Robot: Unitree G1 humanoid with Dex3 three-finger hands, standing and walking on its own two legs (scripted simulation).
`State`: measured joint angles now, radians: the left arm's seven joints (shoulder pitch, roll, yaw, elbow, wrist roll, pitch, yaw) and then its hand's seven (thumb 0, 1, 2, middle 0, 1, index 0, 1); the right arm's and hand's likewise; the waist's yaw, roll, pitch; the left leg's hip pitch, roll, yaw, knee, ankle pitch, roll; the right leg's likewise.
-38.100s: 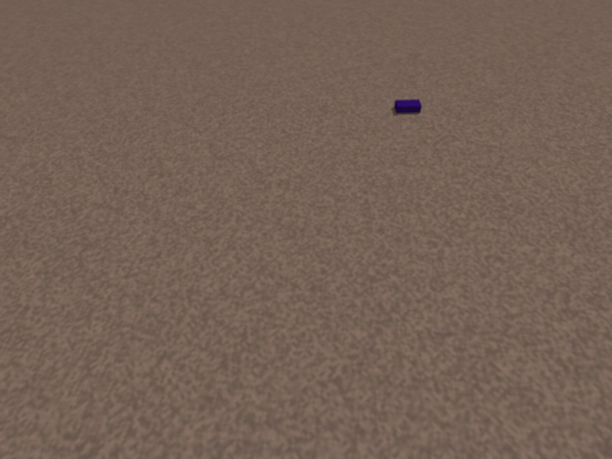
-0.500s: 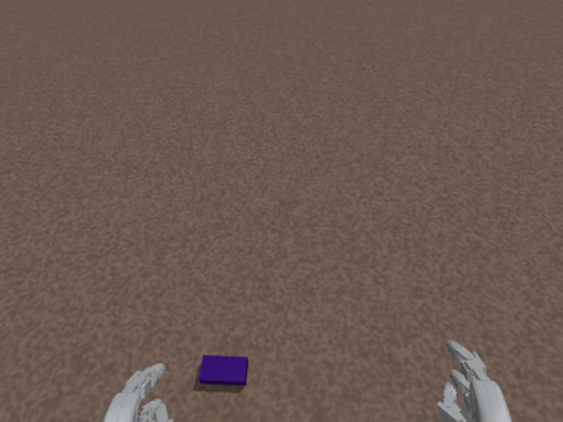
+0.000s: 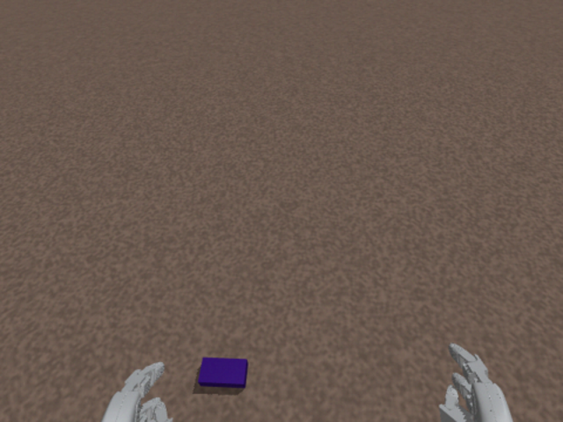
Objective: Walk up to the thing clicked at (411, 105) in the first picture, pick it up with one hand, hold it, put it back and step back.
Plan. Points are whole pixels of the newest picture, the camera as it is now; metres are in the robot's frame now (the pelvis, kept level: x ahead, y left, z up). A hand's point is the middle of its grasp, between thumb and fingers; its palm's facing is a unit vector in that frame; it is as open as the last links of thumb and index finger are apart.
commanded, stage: home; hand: left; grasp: from above
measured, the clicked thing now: (223, 372) +0.43 +0.23 -0.70
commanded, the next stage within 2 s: stand in 0.38 s
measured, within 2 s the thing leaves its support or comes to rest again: neither
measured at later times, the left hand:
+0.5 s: hand out of the picture +0.16 +0.18 -0.05, palm faces +0.02 -0.97 -0.24, open 7.4 cm
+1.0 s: hand out of the picture +0.04 +0.24 -0.10, palm faces +0.05 -0.94 -0.32, open 7.4 cm
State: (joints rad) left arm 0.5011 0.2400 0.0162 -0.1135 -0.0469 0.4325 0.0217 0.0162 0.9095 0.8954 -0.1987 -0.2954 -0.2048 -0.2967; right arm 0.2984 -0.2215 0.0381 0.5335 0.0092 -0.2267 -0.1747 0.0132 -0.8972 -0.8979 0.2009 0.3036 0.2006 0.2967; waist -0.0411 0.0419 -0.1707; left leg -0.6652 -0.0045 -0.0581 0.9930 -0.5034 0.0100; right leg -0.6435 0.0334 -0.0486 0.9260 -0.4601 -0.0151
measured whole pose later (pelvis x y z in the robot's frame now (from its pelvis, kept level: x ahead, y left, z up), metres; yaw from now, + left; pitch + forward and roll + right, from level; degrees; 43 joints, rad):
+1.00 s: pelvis -0.01 +0.01 +0.05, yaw +1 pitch -3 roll +0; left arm 0.21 0.27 0.04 0.99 0.04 0.02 0.03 0.01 0.91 0.90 -0.20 -0.29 -0.21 -0.30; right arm 0.19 -0.27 -0.03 1.01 -0.04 0.00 -0.02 0.01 -0.90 -0.90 0.20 0.30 0.20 0.30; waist 0.02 0.01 0.04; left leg -0.18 -0.04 -0.04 0.49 -0.26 0.02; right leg -0.18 -0.01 -0.02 0.49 -0.25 0.00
